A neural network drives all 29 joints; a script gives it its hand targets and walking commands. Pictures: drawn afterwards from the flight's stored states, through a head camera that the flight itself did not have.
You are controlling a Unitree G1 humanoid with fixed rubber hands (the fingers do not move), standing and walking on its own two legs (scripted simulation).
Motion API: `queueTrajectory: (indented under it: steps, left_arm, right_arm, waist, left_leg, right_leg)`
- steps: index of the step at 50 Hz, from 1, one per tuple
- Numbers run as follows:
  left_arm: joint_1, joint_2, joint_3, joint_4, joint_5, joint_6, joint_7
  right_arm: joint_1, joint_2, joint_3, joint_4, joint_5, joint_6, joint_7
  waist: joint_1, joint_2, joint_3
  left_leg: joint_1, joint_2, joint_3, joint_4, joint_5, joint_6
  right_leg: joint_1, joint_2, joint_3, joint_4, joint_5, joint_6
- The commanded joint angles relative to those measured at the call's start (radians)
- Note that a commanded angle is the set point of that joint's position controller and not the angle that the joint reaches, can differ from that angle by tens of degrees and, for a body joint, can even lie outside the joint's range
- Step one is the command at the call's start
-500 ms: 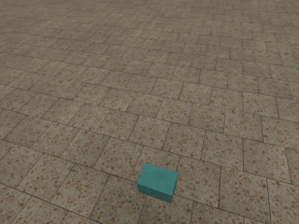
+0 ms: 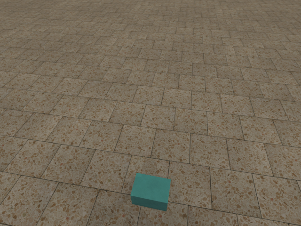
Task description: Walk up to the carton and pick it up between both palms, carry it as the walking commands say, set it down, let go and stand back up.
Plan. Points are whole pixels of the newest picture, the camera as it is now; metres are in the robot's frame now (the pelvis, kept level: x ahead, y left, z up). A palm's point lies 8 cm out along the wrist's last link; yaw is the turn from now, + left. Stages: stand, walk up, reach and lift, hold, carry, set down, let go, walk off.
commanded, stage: walk up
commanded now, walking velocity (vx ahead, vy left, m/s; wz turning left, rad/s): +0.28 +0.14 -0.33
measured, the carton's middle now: (151, 191) +0.51 +0.00 -0.70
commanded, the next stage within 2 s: none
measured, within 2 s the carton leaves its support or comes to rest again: neither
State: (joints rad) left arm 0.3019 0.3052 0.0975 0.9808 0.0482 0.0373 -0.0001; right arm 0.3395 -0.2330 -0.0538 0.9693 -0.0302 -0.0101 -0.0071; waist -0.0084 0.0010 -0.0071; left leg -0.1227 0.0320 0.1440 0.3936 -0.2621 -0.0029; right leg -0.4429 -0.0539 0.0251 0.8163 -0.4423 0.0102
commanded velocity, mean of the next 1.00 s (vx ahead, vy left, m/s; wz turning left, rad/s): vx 0.04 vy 0.04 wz -0.12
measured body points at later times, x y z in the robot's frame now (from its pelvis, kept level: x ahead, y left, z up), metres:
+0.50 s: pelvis +0.13 +0.02 +0.00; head +0.17 +0.01 +0.45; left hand +0.21 +0.25 -0.14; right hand +0.14 -0.22 -0.15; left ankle +0.18 +0.16 -0.71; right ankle +0.11 -0.09 -0.74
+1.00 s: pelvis +0.10 +0.01 +0.00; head +0.11 -0.01 +0.45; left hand +0.16 +0.27 -0.14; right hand +0.14 -0.27 -0.15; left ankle +0.21 +0.15 -0.72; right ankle +0.04 -0.10 -0.74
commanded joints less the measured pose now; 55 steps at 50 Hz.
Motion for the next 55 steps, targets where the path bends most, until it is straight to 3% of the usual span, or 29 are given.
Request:
queueTrajectory:
  steps: [1, 4, 10, 12, 13, 14, 15, 16, 18, 21, 24, 27, 28, 29, 30, 31, 33, 35, 37, 39, 40, 42, 45, 46, 47, 48, 49, 51, 55]
  left_arm:
    - [-0.141, 0.021, -0.004, -0.135, -0.001, -0.026, -0.032]
    - [-0.158, -0.013, -0.027, -0.148, -0.004, -0.036, -0.050]
    - [-0.198, -0.059, -0.039, -0.191, -0.024, -0.044, -0.036]
    - [-0.052, -0.030, -0.023, -0.137, -0.019, -0.051, -0.014]
    - [0.077, 0.044, 0.001, -0.088, 0.000, -0.063, -0.001]
    - [0.191, 0.178, 0.039, -0.072, 0.019, -0.076, 0.015]
    - [0.196, 0.187, 0.019, -0.080, -0.013, -0.073, 0.021]
    - [0.068, 0.127, 0.000, -0.100, -0.037, -0.077, 0.029]
    - [-0.042, 0.041, -0.008, -0.102, -0.034, -0.076, 0.035]
    - [-0.141, -0.053, -0.038, -0.098, -0.027, -0.063, 0.030]
    - [-0.071, -0.034, -0.040, -0.063, -0.028, -0.052, 0.028]
    - [-0.071, 0.012, -0.041, -0.050, -0.027, -0.035, 0.032]
    - [-0.071, 0.024, -0.035, -0.062, -0.038, -0.024, 0.042]
    - [-0.060, -0.017, -0.029, -0.076, -0.047, -0.020, 0.048]
    - [-0.026, -0.029, -0.022, -0.083, -0.057, -0.003, 0.056]
    - [-0.008, -0.017, -0.024, -0.077, -0.049, 0.014, 0.060]
    - [-0.031, -0.005, -0.012, -0.072, -0.032, 0.031, 0.043]
    - [-0.034, 0.017, 0.014, -0.062, -0.017, 0.055, 0.027]
    - [-0.034, 0.014, 0.012, -0.075, -0.022, 0.065, 0.014]
    - [-0.002, -0.009, -0.011, -0.068, -0.024, 0.058, -0.007]
    - [0.008, -0.018, -0.023, -0.068, -0.031, 0.055, -0.014]
    - [0.020, -0.013, -0.038, -0.066, -0.034, 0.047, -0.009]
    - [0.127, -0.007, -0.040, -0.030, -0.035, 0.018, 0.004]
    - [0.132, 0.016, -0.036, -0.031, -0.026, 0.003, 0.007]
    - [0.107, 0.068, -0.021, -0.052, -0.017, -0.012, 0.009]
    - [0.040, 0.136, -0.012, -0.071, -0.013, -0.022, 0.007]
    - [-0.046, 0.116, -0.030, -0.090, -0.013, -0.028, 0.007]
    - [-0.139, 0.014, -0.067, -0.103, -0.021, -0.044, 0.017]
    - [-0.011, 0.005, -0.069, -0.038, -0.032, -0.072, 0.034]
  right_arm:
    - [0.038, -0.111, -0.016, -0.041, 0.002, -0.023, 0.003]
    - [0.079, -0.076, -0.007, -0.022, -0.005, -0.052, -0.003]
    - [0.198, -0.063, -0.012, 0.040, -0.005, -0.040, 0.002]
    - [0.184, -0.057, -0.009, 0.040, 0.015, -0.036, 0.003]
    - [0.173, -0.034, 0.001, 0.026, 0.018, -0.043, -0.002]
    - [0.161, 0.008, 0.024, -0.016, 0.022, -0.054, -0.005]
    - [0.107, -0.031, 0.010, -0.040, 0.023, -0.043, -0.010]
    - [0.073, -0.041, -0.013, -0.034, 0.039, -0.027, -0.023]
    - [0.113, 0.000, -0.010, -0.019, 0.017, 0.002, -0.021]
    - [0.114, 0.031, 0.014, -0.018, 0.029, 0.029, 0.005]
    - [0.032, 0.016, 0.016, -0.038, 0.031, 0.027, 0.008]
    - [0.044, -0.025, -0.001, -0.012, 0.014, 0.026, -0.002]
    - [0.052, -0.107, -0.027, -0.020, 0.016, 0.020, -0.014]
    - [0.096, -0.196, -0.049, -0.031, 0.023, 0.013, -0.021]
    - [0.126, -0.213, -0.044, -0.047, 0.026, 0.010, -0.028]
    - [0.083, -0.191, -0.033, -0.061, 0.010, 0.010, -0.035]
    - [-0.050, -0.159, -0.026, -0.095, 0.014, 0.025, -0.049]
    - [-0.040, -0.177, -0.029, -0.122, 0.016, 0.027, -0.057]
    - [-0.097, -0.168, -0.029, -0.141, 0.019, 0.028, -0.049]
    - [-0.132, -0.141, -0.019, -0.131, 0.010, 0.028, -0.034]
    - [-0.184, -0.147, -0.024, -0.132, 0.005, 0.034, -0.026]
    - [-0.158, -0.167, -0.032, -0.103, -0.005, 0.047, -0.016]
    - [-0.127, -0.180, -0.039, -0.065, 0.009, 0.065, -0.010]
    - [-0.092, -0.136, -0.028, -0.058, 0.012, 0.066, -0.006]
    - [-0.054, -0.077, -0.011, -0.068, 0.010, 0.061, -0.005]
    - [-0.138, -0.048, -0.004, -0.104, 0.011, 0.068, -0.011]
    - [-0.172, -0.076, -0.010, -0.091, 0.011, 0.073, -0.004]
    - [-0.093, -0.077, -0.009, -0.044, 0.011, 0.060, 0.019]
    - [-0.099, -0.038, 0.005, -0.027, 0.019, 0.041, 0.008]
  waist:
    - [-0.011, 0.080, 0.185]
    - [-0.023, 0.089, 0.172]
    - [-0.038, 0.172, 0.114]
    - [0.042, 0.116, 0.037]
    - [0.102, 0.019, -0.055]
    - [0.153, -0.259, -0.119]
    - [0.138, -0.235, -0.156]
    - [0.058, -0.132, -0.093]
    - [0.006, -0.091, -0.052]
    - [-0.041, -0.230, -0.044]
    - [-0.010, -0.150, -0.046]
    - [-0.028, -0.091, -0.001]
    - [-0.041, 0.010, 0.038]
    - [-0.048, 0.196, 0.013]
    - [-0.078, 0.332, -0.050]
    - [-0.077, 0.263, -0.078]
    - [-0.024, 0.181, -0.087]
    - [-0.022, 0.105, -0.076]
    - [-0.006, 0.169, -0.073]
    - [0.008, 0.240, -0.097]
    - [0.020, 0.316, -0.030]
    - [0.008, 0.326, 0.016]
    - [0.054, 0.161, 0.021]
    - [0.051, 0.043, 0.026]
    - [0.045, -0.152, 0.041]
    - [0.047, -0.256, 0.103]
    - [0.019, -0.211, 0.141]
    - [-0.042, -0.189, 0.124]
    - [0.001, -0.163, 0.058]
  left_leg:
    - [-0.009, 0.329, -0.318, -0.367, -0.386, 0.125]
    - [0.006, 0.238, -0.132, -0.317, -0.084, 0.115]
    - [0.038, 0.213, -0.035, -0.158, 0.359, 0.128]
    - [-0.062, 0.163, 0.021, 0.016, 0.440, 0.097]
    - [-0.204, 0.124, 0.040, 0.220, 0.387, 0.064]
    - [-0.483, 0.031, 0.059, 0.505, 0.010, -0.002]
    - [-0.508, 0.029, -0.074, 0.642, -0.240, 0.005]
    - [-0.449, 0.046, -0.121, 0.678, -0.272, -0.030]
    - [-0.372, 0.066, -0.128, 0.684, -0.218, -0.055]
    - [-0.246, 0.038, -0.098, 0.456, -0.071, -0.031]
    - [-0.179, 0.025, -0.056, 0.284, 0.028, -0.023]
    - [-0.048, 0.035, -0.019, 0.077, 0.162, -0.032]
    - [-0.015, 0.108, -0.075, 0.091, 0.435, -0.025]
    - [-0.013, 0.276, -0.242, 0.054, 0.875, 0.035]
    - [-0.026, 0.433, -0.414, -0.031, 1.129, 0.172]
    - [-0.024, 0.447, -0.405, -0.025, 1.039, 0.218]
    - [-0.094, 0.377, -0.274, -0.006, 0.781, 0.205]
    - [-0.097, 0.401, -0.328, -0.031, 0.616, 0.184]
    - [-0.163, 0.351, -0.266, -0.081, 0.366, 0.163]
    - [-0.230, 0.254, -0.187, -0.191, -0.212, 0.101]
    - [-0.288, 0.236, -0.179, -0.243, -0.299, 0.082]
    - [-0.269, 0.251, -0.232, -0.254, -0.291, 0.094]
    - [-0.254, 0.210, -0.186, -0.146, -0.242, 0.050]
    - [-0.292, 0.165, -0.155, -0.019, -0.248, 0.031]
    - [-0.393, 0.083, -0.089, 0.212, -0.236, -0.001]
    - [-0.400, 0.037, -0.096, 0.252, -0.209, -0.044]
    - [-0.316, 0.050, -0.150, 0.318, -0.114, -0.045]
    - [-0.245, 0.016, -0.156, 0.353, 0.005, -0.027]
    - [-0.205, -0.015, -0.123, 0.195, -0.042, -0.022]
  right_leg:
    - [-0.253, -0.031, -0.041, 0.240, 0.054, 0.012]
    - [-0.165, -0.027, -0.080, 0.121, 0.156, 0.021]
    - [0.046, 0.028, -0.172, -0.158, 0.095, -0.006]
    - [0.317, 0.029, -0.188, -0.326, 0.212, -0.035]
    - [0.551, -0.049, -0.074, -0.362, 0.267, -0.069]
    - [0.725, -0.373, 0.323, -0.439, 0.524, -0.166]
    - [0.685, -0.476, 0.425, -0.461, 0.895, -0.247]
    - [0.539, -0.430, 0.269, -0.359, 1.475, -0.248]
    - [0.401, -0.347, 0.121, -0.394, 1.334, -0.188]
    - [0.266, -0.159, -0.102, -0.448, 0.960, -0.123]
    - [0.258, -0.145, -0.108, -0.468, 0.730, -0.139]
    - [0.147, -0.137, -0.078, -0.432, 0.342, -0.083]
    - [0.078, -0.096, -0.097, -0.289, 0.386, -0.049]
    - [0.025, -0.002, -0.124, -0.088, 0.151, -0.005]
    - [0.009, 0.079, -0.070, 0.101, -0.252, 0.009]
    - [0.014, 0.048, 0.009, 0.234, -0.259, 0.011]
    - [-0.003, 0.057, 0.019, 0.413, -0.143, 0.009]
    - [-0.052, 0.068, 0.035, 0.519, -0.074, 0.024]
    - [-0.014, 0.072, 0.020, 0.501, -0.008, 0.022]
    - [0.114, 0.070, -0.032, 0.218, 0.062, -0.001]
    - [0.172, 0.080, -0.064, 0.067, 0.047, -0.006]
    - [0.223, 0.091, -0.091, -0.103, -0.019, -0.003]
    - [0.341, 0.081, -0.140, -0.447, 0.114, -0.016]
    - [0.371, 0.004, -0.057, -0.527, 0.129, -0.025]
    - [0.357, -0.184, 0.194, -0.624, 0.029, -0.056]
    - [0.135, -0.318, 0.415, -0.731, -0.078, -0.123]
    - [0.054, -0.279, 0.361, -0.743, -0.069, -0.144]
    - [0.084, -0.153, 0.155, -0.648, 0.118, -0.104]
    - [0.322, -0.146, 0.092, -0.546, 0.616, -0.121]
